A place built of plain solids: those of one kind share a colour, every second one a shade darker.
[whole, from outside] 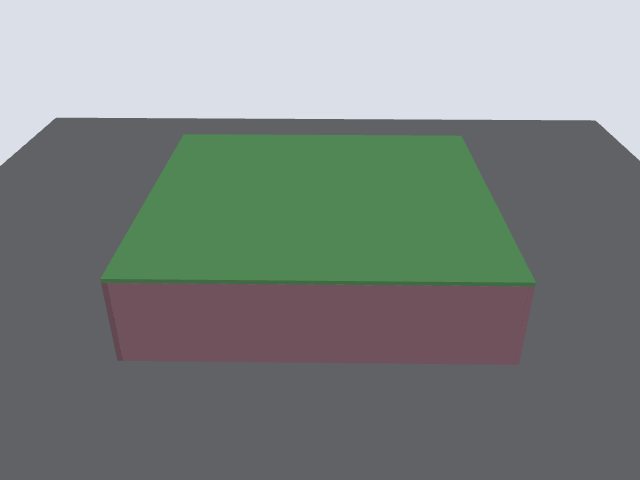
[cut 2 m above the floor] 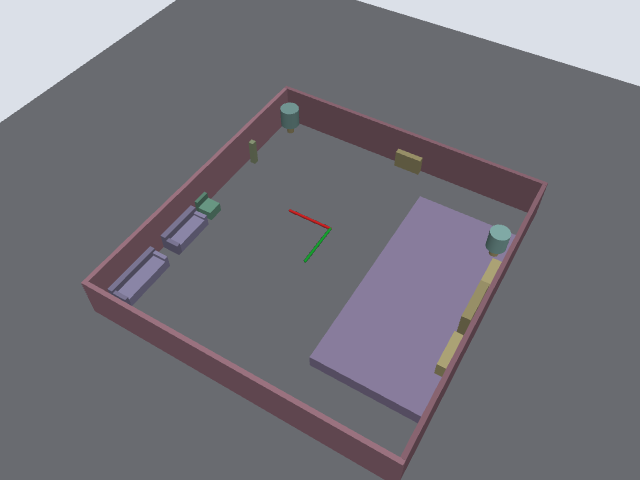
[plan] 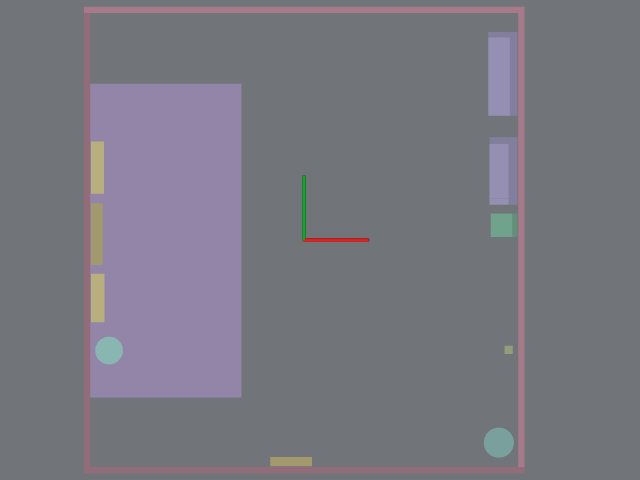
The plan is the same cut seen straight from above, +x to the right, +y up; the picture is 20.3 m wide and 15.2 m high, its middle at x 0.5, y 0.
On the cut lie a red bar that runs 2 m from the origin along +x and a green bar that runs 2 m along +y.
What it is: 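A loft; one open main floor with 2 platforms, their free sides bare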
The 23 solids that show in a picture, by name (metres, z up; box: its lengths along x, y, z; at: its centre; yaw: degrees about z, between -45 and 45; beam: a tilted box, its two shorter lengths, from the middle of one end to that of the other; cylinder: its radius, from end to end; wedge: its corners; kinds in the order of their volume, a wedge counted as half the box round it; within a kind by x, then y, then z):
{
 "wall_1": {"box": [0.2, 14.37, 3.51], "at": [-6.88, 0.0, 1.71]},
 "wall_2": {"box": [13.95, 0.2, 3.51], "at": [0.0, -7.29, 1.71]},
 "wall_3": {"box": [13.95, 0.2, 3.51], "at": [0.0, 7.29, 1.71]},
 "wall_4": {"box": [0.2, 14.37, 3.51], "at": [6.88, 0.0, 1.71]},
 "roof_1": {"box": [13.95, 14.77, 0.16], "at": [0.0, 0.0, 3.54]},
 "floor_1": {"box": [4.79, 9.93, 0.68], "at": [-4.38, -0.02, 0.29]},
 "sofa_1": {"box": [0.62, 0.2, 0.66], "at": [6.17, 1.22, 0.28]},
 "sofa_2": {"box": [0.62, 1.73, 0.54], "at": [6.17, 2.18, 0.22]},
 "sofa_3": {"box": [0.62, 0.2, 0.66], "at": [6.17, 3.15, 0.28]},
 "sofa_4": {"box": [0.68, 0.18, 0.71], "at": [6.17, 4.02, 0.3]},
 "sofa_5": {"box": [0.68, 2.3, 0.54], "at": [6.17, 5.26, 0.22]},
 "sofa_6": {"box": [0.68, 0.18, 0.71], "at": [6.17, 6.5, 0.3]},
 "sofa_7": {"box": [0.28, 2.14, 0.86], "at": [6.62, 2.18, 0.38]},
 "sofa_8": {"box": [0.25, 2.66, 0.84], "at": [6.63, 5.26, 0.37]},
 "case_1": {"box": [0.37, 1.96, 1.33], "at": [-6.57, 0.19, 1.3]},
 "case_2": {"box": [0.41, 1.66, 0.67], "at": [-6.55, 2.29, 0.97]},
 "case_3": {"box": [0.43, 1.54, 0.73], "at": [-6.54, -1.83, 0.99]},
 "case_4": {"box": [1.33, 0.3, 0.95], "at": [-0.42, -7.02, 0.43]},
 "bush_1": {"cylinder": 0.44, "from": [-6.18, -3.5, 1.1], "to": [-6.18, -3.5, 2.21]},
 "bush_2": {"cylinder": 0.48, "from": [6.16, -6.42, 0.53], "to": [6.16, -6.42, 1.51]},
 "chair_1": {"box": [0.68, 0.75, 0.53], "at": [6.25, 0.47, 0.21]},
 "chair_2": {"box": [0.17, 0.75, 0.85], "at": [6.67, 0.47, 0.38]},
 "totem_1": {"box": [0.27, 0.27, 1.37], "at": [6.47, -3.48, 0.63]}
}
